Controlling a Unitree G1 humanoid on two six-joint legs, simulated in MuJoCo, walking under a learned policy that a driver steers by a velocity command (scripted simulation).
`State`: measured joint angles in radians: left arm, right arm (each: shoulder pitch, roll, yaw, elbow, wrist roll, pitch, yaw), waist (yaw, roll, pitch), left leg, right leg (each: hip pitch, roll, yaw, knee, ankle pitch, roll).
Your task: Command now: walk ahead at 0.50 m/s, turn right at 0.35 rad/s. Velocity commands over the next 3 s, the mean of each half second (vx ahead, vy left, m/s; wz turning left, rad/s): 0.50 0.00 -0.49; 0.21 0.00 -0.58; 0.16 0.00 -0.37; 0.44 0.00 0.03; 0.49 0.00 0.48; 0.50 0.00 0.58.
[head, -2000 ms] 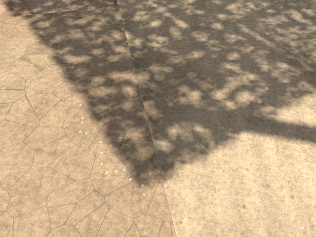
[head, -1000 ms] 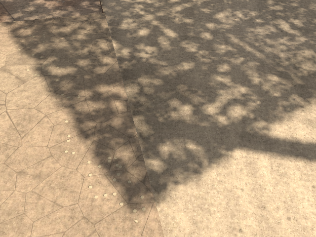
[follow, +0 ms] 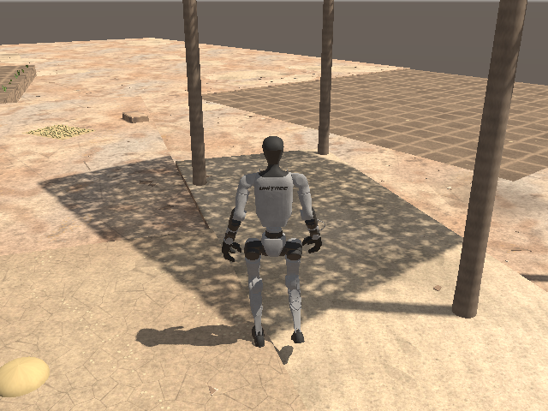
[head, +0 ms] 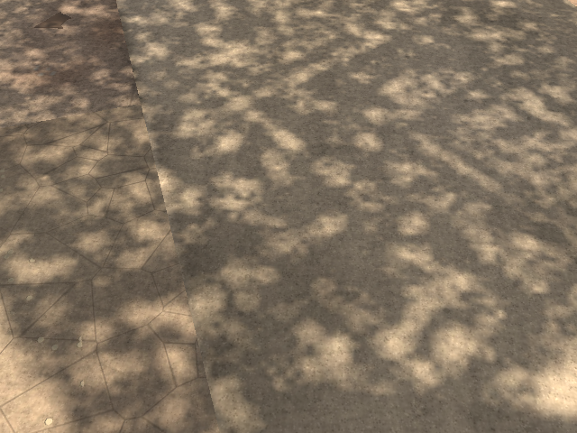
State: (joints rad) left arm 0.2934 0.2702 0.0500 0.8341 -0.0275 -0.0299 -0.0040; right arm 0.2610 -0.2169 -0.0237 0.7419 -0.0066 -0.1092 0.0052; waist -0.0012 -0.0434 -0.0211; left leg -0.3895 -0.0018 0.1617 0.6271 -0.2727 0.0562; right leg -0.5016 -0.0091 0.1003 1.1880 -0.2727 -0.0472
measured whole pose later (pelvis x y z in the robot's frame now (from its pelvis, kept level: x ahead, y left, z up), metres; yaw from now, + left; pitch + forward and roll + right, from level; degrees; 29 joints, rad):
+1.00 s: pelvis +0.46 -0.16 -0.05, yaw -35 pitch +2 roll +0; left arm 0.20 0.32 0.09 0.66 -0.03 0.07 0.03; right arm 0.07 -0.23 -0.04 0.69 -0.03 -0.03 -0.02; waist 0.01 -0.02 0.06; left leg -0.43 0.01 0.06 0.48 -0.08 0.04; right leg -0.51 0.03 0.07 1.20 -0.50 0.07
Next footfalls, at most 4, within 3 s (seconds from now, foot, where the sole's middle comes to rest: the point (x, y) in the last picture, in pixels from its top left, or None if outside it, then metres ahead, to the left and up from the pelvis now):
0.42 right None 0.32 -0.21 -0.82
0.82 left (357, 388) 0.64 -0.15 -0.82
1.22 right None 0.42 -0.31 -0.82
1.76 left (398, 349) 0.75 -0.27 -0.82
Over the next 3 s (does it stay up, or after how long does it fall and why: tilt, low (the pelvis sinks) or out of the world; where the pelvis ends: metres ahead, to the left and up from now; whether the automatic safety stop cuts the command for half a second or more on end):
stays up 1.16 -0.53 -0.04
